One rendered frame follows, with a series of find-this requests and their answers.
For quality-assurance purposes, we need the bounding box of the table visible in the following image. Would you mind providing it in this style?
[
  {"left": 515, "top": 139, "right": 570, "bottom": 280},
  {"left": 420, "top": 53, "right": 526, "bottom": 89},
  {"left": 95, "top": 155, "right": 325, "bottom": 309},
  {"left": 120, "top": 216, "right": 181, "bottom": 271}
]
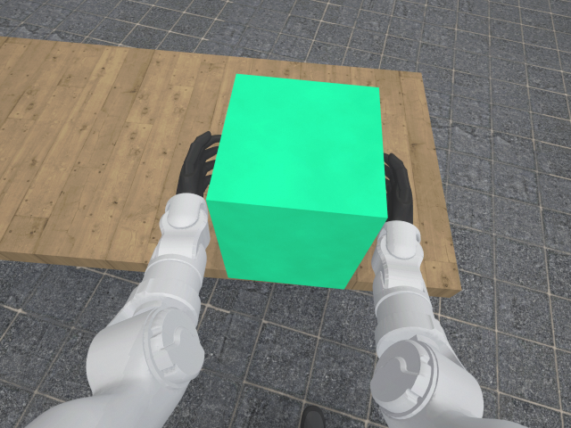
[{"left": 0, "top": 37, "right": 462, "bottom": 298}]

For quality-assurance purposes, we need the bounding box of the robot right foot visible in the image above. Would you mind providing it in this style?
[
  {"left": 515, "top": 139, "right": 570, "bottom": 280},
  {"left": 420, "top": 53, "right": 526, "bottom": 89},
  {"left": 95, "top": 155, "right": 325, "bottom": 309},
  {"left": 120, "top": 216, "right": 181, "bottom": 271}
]
[{"left": 301, "top": 406, "right": 326, "bottom": 428}]

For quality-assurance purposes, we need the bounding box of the carton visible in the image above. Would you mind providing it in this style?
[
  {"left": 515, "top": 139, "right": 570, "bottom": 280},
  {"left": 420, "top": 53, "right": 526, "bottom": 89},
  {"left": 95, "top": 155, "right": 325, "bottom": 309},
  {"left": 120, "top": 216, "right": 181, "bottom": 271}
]
[{"left": 206, "top": 74, "right": 388, "bottom": 289}]

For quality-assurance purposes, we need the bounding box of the right robot forearm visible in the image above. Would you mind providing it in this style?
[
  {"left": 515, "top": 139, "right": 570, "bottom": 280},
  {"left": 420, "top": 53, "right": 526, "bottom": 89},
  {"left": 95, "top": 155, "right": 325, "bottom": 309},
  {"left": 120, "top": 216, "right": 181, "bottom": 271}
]
[{"left": 371, "top": 220, "right": 467, "bottom": 371}]

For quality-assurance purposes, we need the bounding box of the left robot upper arm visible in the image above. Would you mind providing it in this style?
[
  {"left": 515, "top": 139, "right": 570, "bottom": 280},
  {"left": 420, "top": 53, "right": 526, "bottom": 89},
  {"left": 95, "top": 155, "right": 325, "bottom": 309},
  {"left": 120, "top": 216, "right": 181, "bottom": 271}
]
[{"left": 24, "top": 306, "right": 204, "bottom": 428}]

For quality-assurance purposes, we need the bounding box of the right robot hand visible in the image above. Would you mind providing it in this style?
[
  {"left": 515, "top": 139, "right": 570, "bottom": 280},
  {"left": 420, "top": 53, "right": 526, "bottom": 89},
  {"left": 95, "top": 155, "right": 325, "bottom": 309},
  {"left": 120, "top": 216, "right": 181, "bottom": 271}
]
[{"left": 384, "top": 153, "right": 413, "bottom": 225}]

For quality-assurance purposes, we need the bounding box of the left robot forearm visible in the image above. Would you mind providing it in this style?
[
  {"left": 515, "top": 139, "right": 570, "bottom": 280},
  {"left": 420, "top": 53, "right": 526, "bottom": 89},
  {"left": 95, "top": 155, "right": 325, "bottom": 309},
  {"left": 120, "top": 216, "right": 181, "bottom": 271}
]
[{"left": 87, "top": 193, "right": 211, "bottom": 380}]

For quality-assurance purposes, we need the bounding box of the left robot hand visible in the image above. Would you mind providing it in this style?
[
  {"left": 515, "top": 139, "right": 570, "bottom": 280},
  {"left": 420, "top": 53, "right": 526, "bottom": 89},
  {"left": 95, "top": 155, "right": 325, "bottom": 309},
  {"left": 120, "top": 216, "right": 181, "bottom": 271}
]
[{"left": 176, "top": 131, "right": 221, "bottom": 197}]

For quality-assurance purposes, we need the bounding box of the right robot upper arm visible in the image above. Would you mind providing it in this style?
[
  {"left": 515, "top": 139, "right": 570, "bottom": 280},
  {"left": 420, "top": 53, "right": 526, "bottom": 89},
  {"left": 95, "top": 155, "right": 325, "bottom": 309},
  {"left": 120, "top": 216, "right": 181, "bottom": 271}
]
[{"left": 370, "top": 340, "right": 527, "bottom": 428}]

